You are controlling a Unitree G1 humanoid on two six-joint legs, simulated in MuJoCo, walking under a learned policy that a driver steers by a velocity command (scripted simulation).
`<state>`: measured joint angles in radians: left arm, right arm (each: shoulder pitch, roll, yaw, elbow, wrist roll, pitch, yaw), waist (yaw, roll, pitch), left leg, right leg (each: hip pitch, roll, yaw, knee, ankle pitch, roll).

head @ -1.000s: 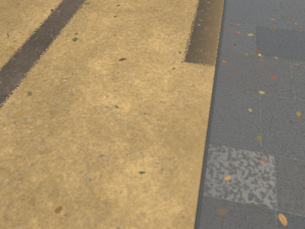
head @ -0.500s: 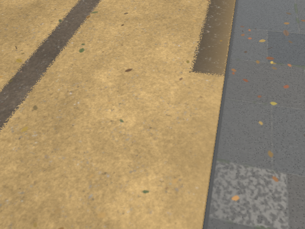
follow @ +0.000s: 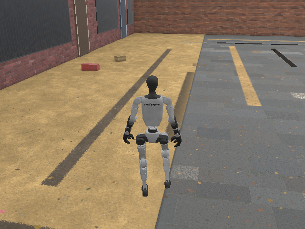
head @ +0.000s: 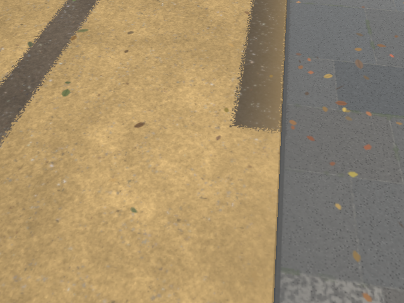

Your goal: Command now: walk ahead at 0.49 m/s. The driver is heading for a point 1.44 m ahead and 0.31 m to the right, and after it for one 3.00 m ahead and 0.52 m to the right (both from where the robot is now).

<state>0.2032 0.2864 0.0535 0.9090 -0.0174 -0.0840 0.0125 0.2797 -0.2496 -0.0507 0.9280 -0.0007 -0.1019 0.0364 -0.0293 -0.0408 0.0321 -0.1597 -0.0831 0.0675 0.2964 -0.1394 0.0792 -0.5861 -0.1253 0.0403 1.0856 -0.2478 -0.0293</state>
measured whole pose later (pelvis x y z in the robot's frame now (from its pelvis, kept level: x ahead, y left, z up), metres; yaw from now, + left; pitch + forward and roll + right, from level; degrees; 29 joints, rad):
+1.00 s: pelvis +0.58 -0.01 -0.01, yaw +0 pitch +1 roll +0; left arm 0.30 0.27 0.05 0.94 -0.03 -0.09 0.00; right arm 0.16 -0.26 -0.05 0.90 0.00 -0.09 0.03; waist 0.00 -0.03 0.03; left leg -0.33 -0.03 0.06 0.45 -0.15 0.06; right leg -0.41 -0.05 0.02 1.16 -0.37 -0.04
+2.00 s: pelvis +1.09 -0.10 -0.02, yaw -30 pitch +2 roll +0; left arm 0.25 0.32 0.08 0.70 -0.02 0.04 0.04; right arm 0.05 -0.25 -0.04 0.74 -0.02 -0.04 -0.01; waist 0.03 -0.03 0.05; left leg -0.43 -0.01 0.02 0.49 -0.09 0.03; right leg -0.46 0.06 0.09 1.20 -0.54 0.06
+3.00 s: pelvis +1.31 -0.23 +0.00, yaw -36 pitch +3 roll -1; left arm 0.21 0.30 0.07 0.72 0.01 -0.05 0.04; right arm 0.21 -0.28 -0.05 0.85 0.00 -0.05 0.02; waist -0.02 -0.03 0.04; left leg -0.27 -0.06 -0.02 0.38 -0.15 0.07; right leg -0.55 -0.04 0.04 1.04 -0.38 0.05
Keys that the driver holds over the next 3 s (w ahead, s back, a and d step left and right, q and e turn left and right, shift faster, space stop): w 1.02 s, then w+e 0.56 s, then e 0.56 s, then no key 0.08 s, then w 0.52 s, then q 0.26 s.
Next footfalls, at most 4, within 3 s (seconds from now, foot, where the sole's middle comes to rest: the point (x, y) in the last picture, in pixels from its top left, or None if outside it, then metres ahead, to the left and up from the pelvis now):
0.30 right None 0.36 -0.15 -0.78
0.86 left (182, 251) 0.68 0.08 -0.78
1.40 right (243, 183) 0.97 -0.17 -0.78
1.86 left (215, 130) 1.27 -0.07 -0.78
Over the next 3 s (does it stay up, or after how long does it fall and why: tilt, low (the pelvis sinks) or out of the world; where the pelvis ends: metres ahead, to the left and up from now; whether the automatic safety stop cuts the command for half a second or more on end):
stays up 1.31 -0.23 0.00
